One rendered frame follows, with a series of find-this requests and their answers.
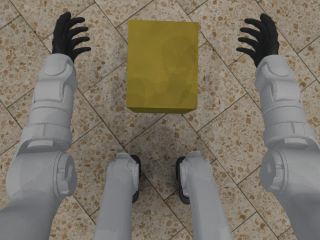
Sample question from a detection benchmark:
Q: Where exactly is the right robot forearm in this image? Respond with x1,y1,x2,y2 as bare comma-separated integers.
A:
254,54,320,153

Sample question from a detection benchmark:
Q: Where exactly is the robot left hand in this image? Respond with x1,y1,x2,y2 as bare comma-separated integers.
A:
52,11,91,64

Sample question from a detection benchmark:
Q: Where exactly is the robot left shin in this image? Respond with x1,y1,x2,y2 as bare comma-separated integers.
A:
106,152,136,195

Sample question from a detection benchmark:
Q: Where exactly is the robot shin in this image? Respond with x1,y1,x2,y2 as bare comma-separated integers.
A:
182,151,213,196
106,152,136,195

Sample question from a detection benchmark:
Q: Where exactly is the left robot forearm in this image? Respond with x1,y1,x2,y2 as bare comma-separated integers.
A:
5,53,79,198

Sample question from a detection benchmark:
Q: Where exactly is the robot right upper arm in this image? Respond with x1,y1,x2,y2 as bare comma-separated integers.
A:
259,148,320,240

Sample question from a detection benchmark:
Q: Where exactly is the robot right shin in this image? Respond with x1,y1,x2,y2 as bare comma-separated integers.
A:
182,151,213,196

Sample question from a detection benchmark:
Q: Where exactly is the carton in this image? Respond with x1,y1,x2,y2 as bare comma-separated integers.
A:
126,19,199,114

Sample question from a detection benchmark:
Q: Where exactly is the robot left upper arm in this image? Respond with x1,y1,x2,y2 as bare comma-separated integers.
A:
0,151,78,240

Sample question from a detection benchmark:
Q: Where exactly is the robot right hand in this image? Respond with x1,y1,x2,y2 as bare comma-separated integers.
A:
236,13,280,68

